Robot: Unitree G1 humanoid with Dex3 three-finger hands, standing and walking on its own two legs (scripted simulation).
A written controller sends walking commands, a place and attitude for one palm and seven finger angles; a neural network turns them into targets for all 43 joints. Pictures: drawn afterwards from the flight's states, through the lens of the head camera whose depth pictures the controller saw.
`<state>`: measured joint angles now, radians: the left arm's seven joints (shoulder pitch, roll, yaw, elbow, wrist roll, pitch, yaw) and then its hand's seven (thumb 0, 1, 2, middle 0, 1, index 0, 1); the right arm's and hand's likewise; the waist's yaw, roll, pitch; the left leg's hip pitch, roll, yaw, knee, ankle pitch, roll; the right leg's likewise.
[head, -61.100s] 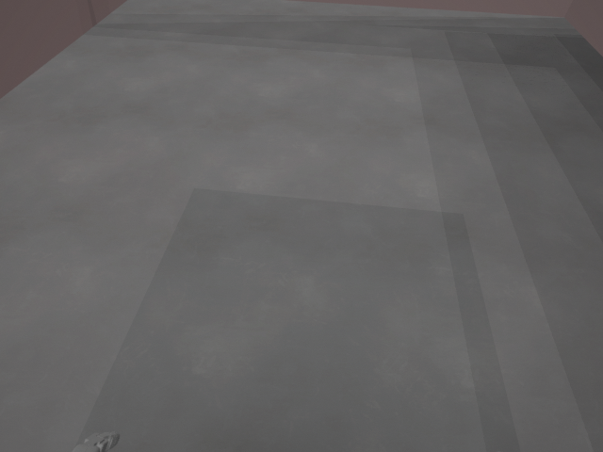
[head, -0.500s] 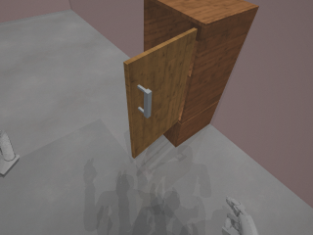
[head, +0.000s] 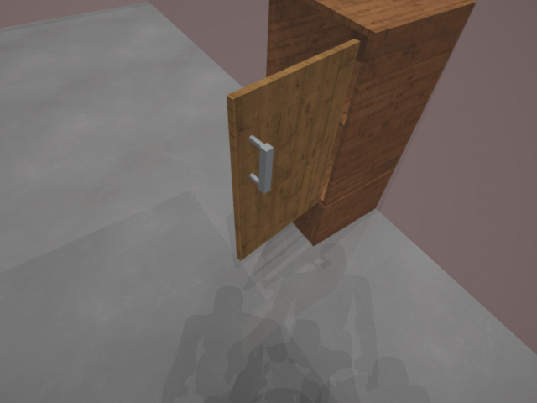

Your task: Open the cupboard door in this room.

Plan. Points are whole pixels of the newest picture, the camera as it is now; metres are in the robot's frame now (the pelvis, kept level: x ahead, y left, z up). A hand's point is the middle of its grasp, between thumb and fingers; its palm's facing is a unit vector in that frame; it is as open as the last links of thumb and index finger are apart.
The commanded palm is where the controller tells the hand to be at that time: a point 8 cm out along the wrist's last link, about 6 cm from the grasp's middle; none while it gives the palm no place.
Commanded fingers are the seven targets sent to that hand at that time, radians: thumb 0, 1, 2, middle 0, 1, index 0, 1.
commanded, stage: let the arm hang, fingers relaxed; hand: left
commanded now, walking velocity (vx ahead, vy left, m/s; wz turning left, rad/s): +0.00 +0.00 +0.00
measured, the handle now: (259, 164) +0.59 +0.06 -0.03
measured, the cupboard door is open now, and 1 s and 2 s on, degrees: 98 98 98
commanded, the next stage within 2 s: look to check the result in 0.68 s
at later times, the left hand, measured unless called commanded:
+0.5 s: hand out of the picture -0.01 +0.15 -0.17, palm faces +0.05 -0.99 -0.13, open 7.4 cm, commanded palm none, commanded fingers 0.00 0.90 0.90 -0.20 -0.30 -0.20 -0.30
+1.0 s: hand out of the picture -0.01 +0.18 -0.17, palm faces +0.04 -0.98 -0.18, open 7.4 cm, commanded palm none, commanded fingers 0.00 0.90 0.90 -0.20 -0.30 -0.20 -0.30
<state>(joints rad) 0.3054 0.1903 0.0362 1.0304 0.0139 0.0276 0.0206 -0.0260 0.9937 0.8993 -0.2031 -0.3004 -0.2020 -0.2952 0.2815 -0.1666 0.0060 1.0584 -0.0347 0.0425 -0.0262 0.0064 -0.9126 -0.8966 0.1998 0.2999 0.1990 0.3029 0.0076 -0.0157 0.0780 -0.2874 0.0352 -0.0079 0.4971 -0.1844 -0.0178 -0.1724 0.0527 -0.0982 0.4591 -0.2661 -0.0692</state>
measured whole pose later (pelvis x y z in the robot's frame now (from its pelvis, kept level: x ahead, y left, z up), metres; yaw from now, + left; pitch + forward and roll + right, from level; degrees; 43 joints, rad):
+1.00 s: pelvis +0.02 +0.02 +0.01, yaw -1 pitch -2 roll +0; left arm 0.32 0.11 0.02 1.15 0.01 -0.01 0.04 0.00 0.91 0.90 -0.20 -0.30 -0.20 -0.29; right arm 0.28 -0.12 0.01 1.15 -0.03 0.01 -0.04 0.00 -0.92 -0.90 0.20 0.30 0.20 0.30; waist 0.00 0.01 0.05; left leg -0.21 0.00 0.04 0.41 -0.17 0.01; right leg -0.12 0.01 -0.06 0.42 -0.27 -0.03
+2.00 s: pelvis +0.04 +0.00 +0.01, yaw -1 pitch -1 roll +1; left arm 0.32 0.11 0.01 1.15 0.01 -0.02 0.04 0.00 0.91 0.90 -0.20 -0.30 -0.20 -0.29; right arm 0.27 -0.12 0.01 1.16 -0.02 0.00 -0.04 0.00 -0.92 -0.90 0.20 0.30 0.20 0.30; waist 0.01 0.00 0.05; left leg -0.17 0.01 0.03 0.39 -0.20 -0.01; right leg -0.08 0.03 -0.06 0.38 -0.29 -0.06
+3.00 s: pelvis +0.05 -0.01 +0.01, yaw -2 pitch -1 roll +1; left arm 0.32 0.12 0.01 1.15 0.01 -0.02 0.04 0.00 0.91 0.90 -0.20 -0.30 -0.20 -0.29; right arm 0.27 -0.13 0.01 1.16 -0.02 0.00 -0.05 0.00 -0.92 -0.90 0.20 0.30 0.20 0.30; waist 0.01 0.00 0.05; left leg -0.15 0.03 0.03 0.38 -0.21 -0.02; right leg -0.06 0.04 -0.06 0.37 -0.29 -0.07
